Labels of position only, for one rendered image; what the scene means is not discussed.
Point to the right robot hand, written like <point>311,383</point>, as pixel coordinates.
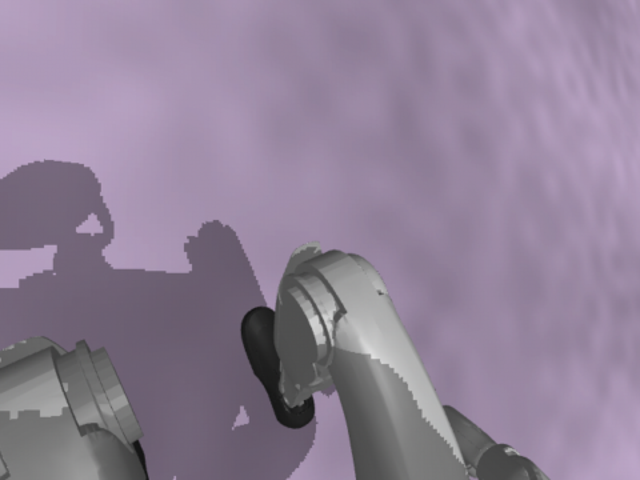
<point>473,441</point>

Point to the right robot foot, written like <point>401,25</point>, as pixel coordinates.
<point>257,332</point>

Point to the left robot foot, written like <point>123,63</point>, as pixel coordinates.
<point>141,456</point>

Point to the right robot arm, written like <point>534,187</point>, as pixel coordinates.
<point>502,462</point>

